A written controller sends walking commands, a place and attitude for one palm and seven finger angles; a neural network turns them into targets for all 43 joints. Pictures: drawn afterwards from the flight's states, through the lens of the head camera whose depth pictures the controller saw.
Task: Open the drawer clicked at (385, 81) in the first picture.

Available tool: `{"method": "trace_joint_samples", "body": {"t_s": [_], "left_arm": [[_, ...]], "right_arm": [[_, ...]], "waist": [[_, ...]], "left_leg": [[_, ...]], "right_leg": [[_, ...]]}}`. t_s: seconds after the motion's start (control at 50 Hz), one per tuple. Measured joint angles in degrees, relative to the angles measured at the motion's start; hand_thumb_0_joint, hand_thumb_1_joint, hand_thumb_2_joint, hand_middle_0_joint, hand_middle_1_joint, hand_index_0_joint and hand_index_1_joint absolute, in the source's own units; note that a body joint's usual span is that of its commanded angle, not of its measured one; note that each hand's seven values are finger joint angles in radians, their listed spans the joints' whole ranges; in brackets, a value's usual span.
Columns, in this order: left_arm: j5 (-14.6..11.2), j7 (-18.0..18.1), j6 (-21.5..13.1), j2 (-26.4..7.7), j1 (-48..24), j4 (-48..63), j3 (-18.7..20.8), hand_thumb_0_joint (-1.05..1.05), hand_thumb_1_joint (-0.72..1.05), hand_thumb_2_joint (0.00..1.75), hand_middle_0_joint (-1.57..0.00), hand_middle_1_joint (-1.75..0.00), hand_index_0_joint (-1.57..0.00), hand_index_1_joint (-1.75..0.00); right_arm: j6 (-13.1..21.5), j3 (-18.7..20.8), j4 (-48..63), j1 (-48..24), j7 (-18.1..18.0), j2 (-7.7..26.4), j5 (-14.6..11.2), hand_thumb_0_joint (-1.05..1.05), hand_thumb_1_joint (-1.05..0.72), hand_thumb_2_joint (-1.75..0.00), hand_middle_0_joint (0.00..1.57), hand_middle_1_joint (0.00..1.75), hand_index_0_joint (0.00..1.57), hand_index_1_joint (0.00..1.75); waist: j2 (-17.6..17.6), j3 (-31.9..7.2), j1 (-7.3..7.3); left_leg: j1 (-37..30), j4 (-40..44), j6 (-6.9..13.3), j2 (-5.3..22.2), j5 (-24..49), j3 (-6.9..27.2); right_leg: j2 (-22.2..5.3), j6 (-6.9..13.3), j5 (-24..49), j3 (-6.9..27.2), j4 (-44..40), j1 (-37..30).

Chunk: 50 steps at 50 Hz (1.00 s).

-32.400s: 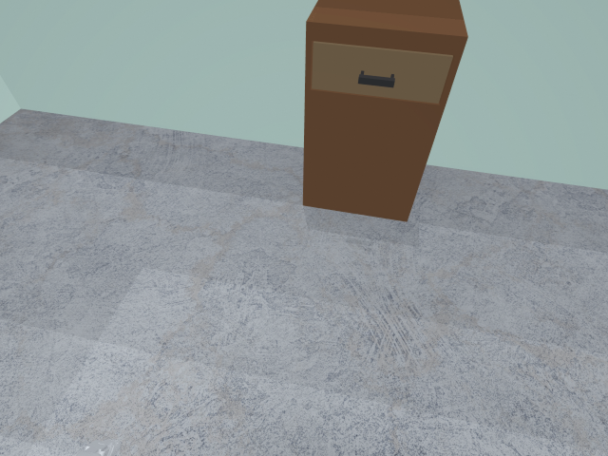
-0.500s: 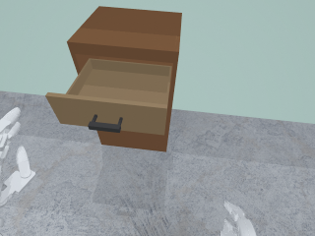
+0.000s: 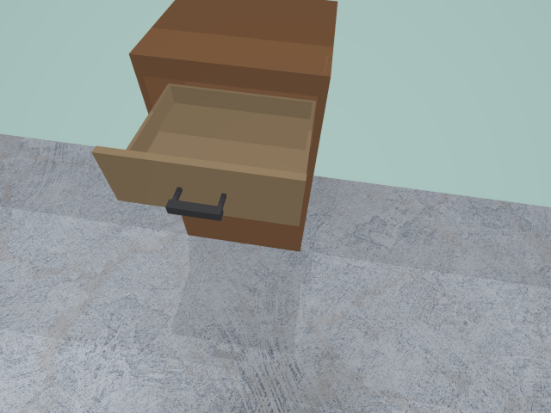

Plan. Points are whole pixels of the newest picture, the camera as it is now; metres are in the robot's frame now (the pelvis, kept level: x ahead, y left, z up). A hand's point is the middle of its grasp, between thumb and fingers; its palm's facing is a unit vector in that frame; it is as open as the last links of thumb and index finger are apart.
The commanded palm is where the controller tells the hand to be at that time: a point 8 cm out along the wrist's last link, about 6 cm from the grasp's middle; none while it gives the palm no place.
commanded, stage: let the arm hang, fingers relaxed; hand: left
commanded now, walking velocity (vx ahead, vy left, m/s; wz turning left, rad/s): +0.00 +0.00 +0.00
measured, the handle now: (197, 202) +0.52 +0.20 -0.10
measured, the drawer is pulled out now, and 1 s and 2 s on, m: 0.29 0.29 0.29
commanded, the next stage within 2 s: look to check the result in 0.60 s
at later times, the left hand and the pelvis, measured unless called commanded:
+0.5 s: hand out of the picture -0.02 +0.16 -0.18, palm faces +0.02 -0.99 -0.16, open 7.3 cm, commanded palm none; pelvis -0.01 +0.00 +0.00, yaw -1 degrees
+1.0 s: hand out of the picture -0.02 +0.16 -0.18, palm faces +0.03 -0.99 -0.17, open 7.4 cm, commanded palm none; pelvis +0.00 +0.00 +0.00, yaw -1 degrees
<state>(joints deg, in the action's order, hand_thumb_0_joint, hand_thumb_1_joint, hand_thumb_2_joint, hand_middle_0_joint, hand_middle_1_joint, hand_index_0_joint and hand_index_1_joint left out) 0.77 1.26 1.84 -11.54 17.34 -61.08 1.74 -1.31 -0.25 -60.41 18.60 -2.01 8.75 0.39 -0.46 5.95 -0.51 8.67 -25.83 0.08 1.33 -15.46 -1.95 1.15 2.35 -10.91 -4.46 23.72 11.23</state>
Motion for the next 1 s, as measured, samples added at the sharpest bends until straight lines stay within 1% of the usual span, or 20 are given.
{"method": "trace_joint_samples", "body": {"t_s": [0.16,0.36,0.46,0.64,1.0], "left_arm": [[-0.12,0.34,-0.67,1.96,0.44,-3.93,-0.98,0.0,0.92,0.9,-0.2,-0.3,-0.19,-0.3],[0.02,0.46,-1.35,4.99,-0.91,-3.75,-1.3,0.0,0.91,0.9,-0.2,-0.3,-0.2,-0.3],[0.15,0.61,-1.28,5.05,-0.76,-3.96,-0.99,0.01,0.92,0.9,-0.2,-0.3,-0.2,-0.3],[0.08,0.66,-1.43,5.06,-0.42,-4.25,-0.61,0.0,0.91,0.9,-0.2,-0.3,-0.2,-0.3],[0.02,0.71,-1.51,5.13,-0.96,-4.41,-0.51,0.0,0.91,0.9,-0.2,-0.3,-0.2,-0.3]], "right_arm": [[0.51,-0.35,-2.92,0.54,-0.02,-1.67,-0.17,0.01,-0.91,-0.9,0.2,0.3,0.2,0.3],[0.95,-0.32,-3.88,0.41,0.03,-4.01,0.01,0.0,-0.91,-0.9,0.2,0.3,0.2,0.3],[1.14,-0.07,-3.81,0.88,-0.15,-4.32,0.05,0.0,-0.91,-0.9,0.2,0.3,0.2,0.3],[1.35,0.13,-4.21,1.72,-0.56,-3.78,-0.05,0.0,-0.91,-0.9,0.2,0.3,0.2,0.3],[1.31,0.11,-4.04,0.52,-0.46,-3.76,-0.02,0.0,-0.91,-0.9,0.2,0.3,0.2,0.3]], "waist": [[1.5,-0.89,0.28],[0.92,-2.45,0.52],[0.44,-2.63,0.66],[0.49,-2.25,0.61],[0.78,-1.54,0.69]], "left_leg": [[-1.38,1.61,0.34,-0.39,0.84,-0.95],[-1.21,1.42,0.42,-0.41,0.96,-1.41],[-0.9,1.12,0.41,-0.31,0.79,-1.54],[-1.1,1.32,0.52,-0.57,0.79,-1.41],[-1.22,1.7,0.37,-0.55,0.71,-1.13]], "right_leg": [[-0.29,-0.34,0.64,0.94,-0.66,-0.66],[-0.31,-0.38,0.76,1.39,-0.2,-0.2],[-0.21,-0.36,0.71,1.52,0.02,0.12],[-0.47,-0.49,0.49,1.42,0.14,0.01],[-0.45,-0.41,0.18,1.16,-0.04,-0.12]]}}
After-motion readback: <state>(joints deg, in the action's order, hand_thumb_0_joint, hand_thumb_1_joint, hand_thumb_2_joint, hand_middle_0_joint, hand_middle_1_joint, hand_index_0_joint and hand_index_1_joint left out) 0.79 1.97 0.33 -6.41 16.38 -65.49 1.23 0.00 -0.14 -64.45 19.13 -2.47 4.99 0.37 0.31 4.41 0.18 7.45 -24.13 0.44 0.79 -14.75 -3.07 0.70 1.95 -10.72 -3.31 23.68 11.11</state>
